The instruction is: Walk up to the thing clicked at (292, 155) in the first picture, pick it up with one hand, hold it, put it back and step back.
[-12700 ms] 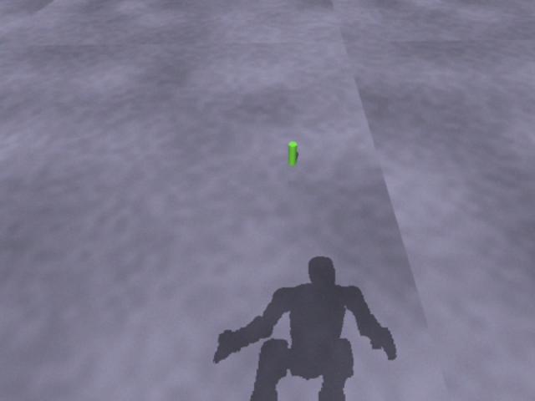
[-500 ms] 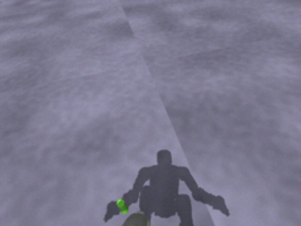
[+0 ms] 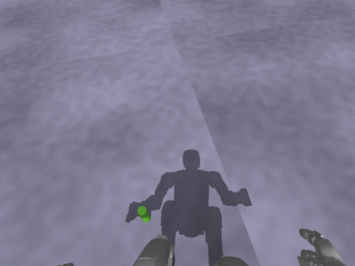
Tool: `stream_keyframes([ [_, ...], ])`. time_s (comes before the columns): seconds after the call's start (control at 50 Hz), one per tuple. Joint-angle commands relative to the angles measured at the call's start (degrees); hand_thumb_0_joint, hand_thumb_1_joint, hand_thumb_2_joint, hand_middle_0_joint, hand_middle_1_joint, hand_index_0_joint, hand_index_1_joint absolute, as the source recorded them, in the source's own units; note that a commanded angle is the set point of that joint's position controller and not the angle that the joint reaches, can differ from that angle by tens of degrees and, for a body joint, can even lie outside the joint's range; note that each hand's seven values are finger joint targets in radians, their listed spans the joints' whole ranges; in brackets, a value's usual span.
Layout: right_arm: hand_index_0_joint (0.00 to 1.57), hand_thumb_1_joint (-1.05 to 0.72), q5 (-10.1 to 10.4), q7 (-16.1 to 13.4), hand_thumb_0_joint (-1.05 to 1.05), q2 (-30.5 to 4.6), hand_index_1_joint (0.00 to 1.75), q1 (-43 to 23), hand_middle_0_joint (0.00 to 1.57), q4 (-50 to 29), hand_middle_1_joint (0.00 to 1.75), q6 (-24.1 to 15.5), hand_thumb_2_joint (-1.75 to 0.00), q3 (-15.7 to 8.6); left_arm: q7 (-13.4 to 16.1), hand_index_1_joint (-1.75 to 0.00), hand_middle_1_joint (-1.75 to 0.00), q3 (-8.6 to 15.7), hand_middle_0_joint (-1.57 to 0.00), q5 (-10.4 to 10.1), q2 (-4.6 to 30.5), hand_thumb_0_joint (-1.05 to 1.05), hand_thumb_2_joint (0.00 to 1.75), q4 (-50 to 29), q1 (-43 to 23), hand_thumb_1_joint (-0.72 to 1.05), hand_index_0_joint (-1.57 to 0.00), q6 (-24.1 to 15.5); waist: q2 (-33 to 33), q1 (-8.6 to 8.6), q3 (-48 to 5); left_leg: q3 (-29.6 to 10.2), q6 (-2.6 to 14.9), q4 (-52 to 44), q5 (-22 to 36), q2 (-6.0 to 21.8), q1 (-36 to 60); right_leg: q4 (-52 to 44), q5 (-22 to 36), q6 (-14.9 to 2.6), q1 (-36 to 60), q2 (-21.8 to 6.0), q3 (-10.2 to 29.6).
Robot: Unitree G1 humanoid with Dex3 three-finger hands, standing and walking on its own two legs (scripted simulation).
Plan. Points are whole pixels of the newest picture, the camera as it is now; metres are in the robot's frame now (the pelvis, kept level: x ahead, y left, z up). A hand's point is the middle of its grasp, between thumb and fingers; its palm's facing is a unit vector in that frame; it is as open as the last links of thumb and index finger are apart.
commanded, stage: walk up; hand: left
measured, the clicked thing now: (144, 214) +0.42 +0.25 -0.67
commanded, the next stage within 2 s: stand in 1.18 s
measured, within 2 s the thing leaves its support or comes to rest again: neither
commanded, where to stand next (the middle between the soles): +0.07 +0.01 m, yaw +2 degrees
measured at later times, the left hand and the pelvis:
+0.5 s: hand out of the picture +0.09 +0.28 -0.12, palm faces +0.03 -0.88 -0.48, open 7.4 cm; pelvis +0.03 -0.02 +0.01, yaw +2 degrees
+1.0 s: hand out of the picture +0.03 +0.31 -0.13, palm faces +0.02 -0.92 -0.40, open 7.4 cm; pelvis +0.00 +0.02 +0.02, yaw +3 degrees
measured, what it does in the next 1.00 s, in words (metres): steps on the spot: left foot, then right foot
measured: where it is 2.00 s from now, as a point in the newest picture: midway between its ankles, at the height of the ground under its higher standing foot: outside the picture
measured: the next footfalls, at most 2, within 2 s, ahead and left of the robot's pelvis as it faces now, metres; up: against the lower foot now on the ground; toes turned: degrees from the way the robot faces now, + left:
left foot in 0.16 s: +0.04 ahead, +0.12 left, +0.00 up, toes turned +3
right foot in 0.48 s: +0.19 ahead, -0.15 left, +0.00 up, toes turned +0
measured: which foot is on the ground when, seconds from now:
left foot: up 0.00-0.14, down 0.16-0.48, up 0.50-0.76, down 0.78-1.00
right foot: down 0.00-0.18, up 0.20-0.46, down 0.48-0.80, up 0.82-1.00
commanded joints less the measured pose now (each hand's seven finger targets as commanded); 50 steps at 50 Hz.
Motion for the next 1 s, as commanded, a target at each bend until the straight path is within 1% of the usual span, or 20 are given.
stream_keyframes([
  [0.0, 0.2, -0.9, 0.8, -1.2, 0.0, -11.0, 0.3, 4.2, 0.2, -1.2, 0.3, -2.1, -0.9, -3.6, 1.1, -0.3, -0.3, 4.3, -0.2, 1.0, 15.6, 0.0, 0.9, -5.6, -3.9, 0.9, -0.2, -1.5, -6.2, -1.83, -6.8, -2.0, 0.79, 16.4, -5.6, -2.8, 3.0, -19.7, 26.8, -12.69, -1.7, -16.5, 17.7],
  [0.08, 0.2, -0.9, -0.9, 0.8, 0.0, -11.2, 0.3, 6.5, 0.2, 0.6, 0.3, -5.1, -0.9, -3.5, -1.0, -0.3, -0.3, 4.6, -0.2, 2.1, 16.4, 0.0, 0.9, -4.7, 2.7, 0.9, -0.2, -2.1, -13.4, 2.22, -12.0, 8.1, -0.44, -8.7, -5.7, -2.1, 8.5, -23.3, -12.0, -9.64, 10.6, -11.0, 14.7],
  [0.12, 0.2, -0.9, -1.7, 1.1, 0.0, -10.9, 0.3, 13.4, 0.2, 1.8, 0.3, -6.1, -0.9, -4.4, -2.4, -0.3, -0.3, 4.7, -0.2, 1.5, 16.9, 0.0, 0.9, -5.7, 1.7, 0.9, -0.2, -1.3, -10.2, -2.57, -9.6, 7.5, 1.53, -26.3, -2.8, -1.7, 21.8, -18.1, -18.1, -8.78, 2.4, -11.2, 14.0],
  [0.14, 0.2, -0.9, -2.3, 0.6, 0.0, -12.5, 0.3, 16.5, 0.2, 2.4, 0.3, -6.7, -0.9, -5.5, -2.3, -0.3, -0.3, 3.5, -0.2, 1.3, 14.0, 0.0, 0.9, -6.2, 3.3, 0.9, -0.2, -1.0, -1.5, -4.47, -8.9, -2.2, 4.01, -31.0, -5.8, 1.6, 36.0, -8.1, -16.5, -5.57, -11.2, -8.0, 9.8],
  [0.16, 0.2, -0.9, -3.6, 0.1, 0.0, -17.0, 0.3, 17.9, 0.2, 1.2, 0.3, -7.1, -0.9, -6.6, -2.4, -0.3, -0.3, 1.9, -0.2, 0.4, 8.4, 0.0, 0.9, -7.7, 3.1, 0.9, -0.2, -1.2, 11.6, -5.17, -7.4, -27.4, 8.63, -37.8, -21.6, 14.9, 44.0, 9.6, -10.5, -0.95, -27.9, 0.3, 1.1],
  [0.18, 0.2, -0.9, -2.4, 0.3, 0.0, -22.1, 0.3, 18.3, 0.2, -0.3, 0.3, -7.2, -0.9, -7.7, -1.7, -0.3, -0.3, 3.1, -0.2, 0.6, 13.7, 0.0, 0.9, -8.7, -1.3, 0.9, -0.2, -2.0, 8.2, -7.38, -2.4, -42.9, 16.93, -40.9, -26.4, 27.0, 36.5, 11.0, -9.7, -0.61, -34.2, -1.9, 5.9],
  [0.22, 0.2, -0.9, -1.4, 0.2, 0.0, -17.9, 0.3, 17.1, 0.2, -0.2, 0.3, -8.4, -0.9, -5.9, -2.5, -0.3, -0.3, 3.6, -0.2, 0.0, 15.7, 0.0, 0.9, -7.1, -1.8, 0.9, -0.2, -2.7, -4.1, -4.7, 2.1, -31.1, 15.11, -40.4, -17.4, 21.9, 30.0, 10.6, -0.2, -0.8, -27.5, -4.2, 11.0],
  [0.32, 0.2, -0.9, -1.7, 0.4, 0.0, -13.2, 0.3, 9.0, 0.2, -2.0, 0.3, -7.2, -0.9, -3.8, -3.0, -0.3, -0.3, 3.3, -0.2, -1.1, 12.7, 0.0, 0.9, -2.3, 6.6, 0.9, -0.2, -3.1, 8.3, -0.52, 0.1, -4.5, 9.34, -36.3, 3.5, 11.1, 9.3, -1.2, 8.3, 1.8, -1.9, -3.6, 1.8],
  [0.38, 0.2, -0.9, -2.4, 1.1, 0.0, -12.9, 0.3, 7.3, 0.2, -4.1, 0.3, -3.1, -0.9, -3.7, 0.6, -0.3, -0.3, 3.5, -0.2, -3.4, 12.6, 0.0, 0.9, -0.6, 9.0, 0.9, -0.2, -3.2, 11.9, 0.18, -3.7, -0.4, 8.85, -22.8, 28.9, 8.7, 9.5, -9.2, 15.3, 2.05, 7.5, -0.8, -2.0],
  [0.44, 0.2, -0.9, -1.1, 1.5, 0.0, -10.1, 0.3, 11.1, 0.2, -4.5, 0.3, -0.1, -0.9, -3.4, 3.3, -0.3, -0.3, 5.1, -0.2, -2.3, 17.7, 0.0, 0.9, 1.2, 13.5, 0.9, -0.2, -3.4, -1.3, 1.79, -8.3, 1.6, 3.94, -3.4, 13.6, 3.0, 6.1, -21.0, 27.0, 2.05, 17.5, -3.7, 2.0],
  [0.46, 0.2, -0.9, -1.0, 1.4, 0.0, -8.0, 0.3, 14.6, 0.2, -4.7, 0.3, 0.3, -0.9, -2.9, 3.9, -0.3, -0.3, 6.0, -0.2, -1.5, 22.1, 0.0, 0.9, 0.5, 15.4, 0.9, -0.2, -3.8, -13.2, 1.38, -11.2, 1.3, 1.52, 8.3, -9.9, -2.3, -0.4, -24.9, 42.0, -2.51, 20.8, -18.6, 19.8],
  [0.5, 0.2, -0.9, -1.4, 0.3, 0.0, -13.2, 0.3, 16.6, 0.2, -4.0, 0.3, 3.0, -0.9, -5.4, 4.9, -0.3, -0.3, 5.9, -0.2, -1.7, 24.0, 0.0, 0.9, -3.0, 8.2, 0.9, -0.2, -3.3, -7.4, -0.64, -11.4, -8.3, 0.04, 25.2, -12.8, 0.3, 4.4, -27.6, 30.6, -14.28, 6.3, -28.5, 32.5],
  [0.6, 0.2, -0.9, -2.5, 2.1, 0.0, -14.7, 0.3, 19.6, 0.2, -3.3, 0.3, 3.3, -0.9, -7.2, 4.9, -0.3, -0.3, 6.1, -0.2, -0.2, 20.0, 0.0, 0.9, -4.6, 2.3, 0.9, -0.2, -2.8, -11.6, -2.25, -11.9, -7.7, -1.09, 29.9, -2.0, 0.6, 4.0, -25.6, -3.1, -8.74, -0.1, -17.2, 16.0],
  [0.7, 0.2, -0.9, -0.4, 3.3, 0.0, -13.0, 0.3, 23.9, 0.2, 1.2, 0.3, 2.1, -0.9, -6.2, 2.7, -0.3, -0.3, 6.3, -0.2, 2.8, 21.1, 0.0, 0.9, -6.7, -2.9, 0.9, -0.2, -1.4, -21.7, -3.16, -11.8, 9.3, -0.21, -2.9, -16.5, -0.9, 18.1, -26.2, -20.5, -6.9, -8.7, -12.1, 9.3],
  [0.74, 0.2, -0.9, -1.6, 2.3, 0.0, -12.5, 0.3, 29.3, 0.2, 4.6, 0.3, 1.1, -0.9, -6.5, 2.1, -0.3, -0.3, 5.3, -0.2, 1.8, 17.9, 0.0, 0.9, -5.9, -1.6, 0.9, -0.2, 0.2, -9.0, -6.0, -9.7, 7.9, 0.41, -19.3, -6.1, -0.6, 29.0, -10.9, -23.1, -3.53, -18.0, -9.3, 7.0],
  [0.76, 0.2, -0.9, -3.0, 1.8, 0.0, -15.1, 0.3, 26.8, 0.2, 3.6, 0.3, 0.3, -0.9, -6.5, 2.3, -0.3, -0.3, 3.7, -0.2, 1.0, 12.5, 0.0, 0.9, -6.0, 0.4, 0.9, -0.2, 0.4, 8.9, -6.07, -3.9, -7.4, 2.49, -30.5, -20.6, 5.1, 24.9, 6.4, -20.1, -1.82, -26.9, -1.5, 2.5],
  [0.78, 0.2, -0.9, -3.7, 1.3, 0.0, -22.1, 0.3, 18.0, 0.2, -1.2, 0.3, -0.5, -0.9, -7.0, 2.8, -0.3, -0.3, 3.5, -0.2, 0.2, 11.6, 0.0, 0.9, -7.2, -3.2, 0.9, -0.2, -0.3, 14.5, -5.14, 2.6, -36.1, 8.42, -41.0, -39.5, 21.9, 9.8, 15.2, -10.8, 0.71, -32.6, 3.6, 5.0],
  [0.8, 0.2, -0.9, -2.6, 0.9, 0.0, -23.3, 0.3, 12.6, 0.2, -1.5, 0.3, -1.7, -0.9, -6.6, 3.0, -0.3, -0.3, 4.4, -0.2, 0.1, 16.9, 0.0, 0.9, -7.7, -12.1, 0.9, -0.2, -1.1, 5.1, -6.5, 10.4, -43.5, 12.27, -46.4, -42.5, 26.6, -2.1, 13.6, -3.0, 0.71, -27.1, -2.1, 14.4],
  [0.86, 0.2, -0.9, -2.3, -0.8, 0.0, -19.3, 0.3, 6.2, 0.2, -1.3, 0.3, -5.6, -0.9, -5.5, -0.2, -0.3, -0.3, 3.9, -0.2, -0.6, 15.4, 0.0, 0.9, -0.2, 3.9, 0.9, -0.2, -1.4, 0.3, 0.28, 0.2, -20.2, 7.45, -34.4, -19.4, 17.2, 15.6, 15.4, 7.7, 1.03, -21.0, 0.4, 11.4],
  [0.98, 0.2, -0.9, -1.8, -0.7, 0.0, -18.8, 0.3, 19.6, 0.2, 2.3, 0.3, -8.5, -0.9, -6.5, -3.8, -0.3, -0.3, 4.6, -0.2, 0.5, 16.4, 0.0, 0.9, -5.5, -4.8, 0.9, -0.2, -2.0, 4.2, -6.36, 1.2, -16.7, 11.53, -35.5, -8.5, 19.7, 32.9, 5.9, 6.6, 1.55, -27.0, -1.8, 9.6],
])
